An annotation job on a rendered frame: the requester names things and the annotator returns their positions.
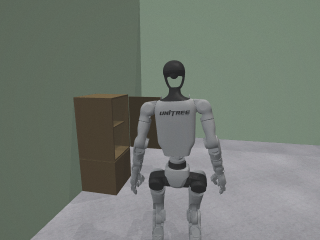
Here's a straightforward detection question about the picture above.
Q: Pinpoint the cupboard door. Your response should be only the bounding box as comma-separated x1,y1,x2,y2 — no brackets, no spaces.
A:
128,96,162,149

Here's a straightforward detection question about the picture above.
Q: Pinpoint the left robot upper arm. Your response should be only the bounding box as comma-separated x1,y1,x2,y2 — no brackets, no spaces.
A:
135,100,157,150

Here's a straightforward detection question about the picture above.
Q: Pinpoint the right robot upper arm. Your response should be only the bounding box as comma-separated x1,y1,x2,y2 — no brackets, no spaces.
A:
193,99,219,149

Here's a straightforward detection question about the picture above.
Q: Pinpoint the robot right forearm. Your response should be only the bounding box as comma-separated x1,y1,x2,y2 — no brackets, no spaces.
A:
208,135,225,175

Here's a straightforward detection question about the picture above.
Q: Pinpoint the robot left forearm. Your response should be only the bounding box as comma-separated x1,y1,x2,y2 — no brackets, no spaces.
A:
131,137,145,175

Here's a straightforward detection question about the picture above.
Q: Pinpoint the right robot hand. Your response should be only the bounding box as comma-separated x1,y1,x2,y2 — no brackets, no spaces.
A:
210,173,227,195

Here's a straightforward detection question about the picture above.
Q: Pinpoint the left robot hand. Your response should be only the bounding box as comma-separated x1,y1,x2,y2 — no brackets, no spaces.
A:
130,173,145,195

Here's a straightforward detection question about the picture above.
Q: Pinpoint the left robot thigh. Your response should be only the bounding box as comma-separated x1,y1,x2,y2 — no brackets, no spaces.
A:
148,168,166,225

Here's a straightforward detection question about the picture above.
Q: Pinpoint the robot head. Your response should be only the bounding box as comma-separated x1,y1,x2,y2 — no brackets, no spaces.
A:
160,60,190,102

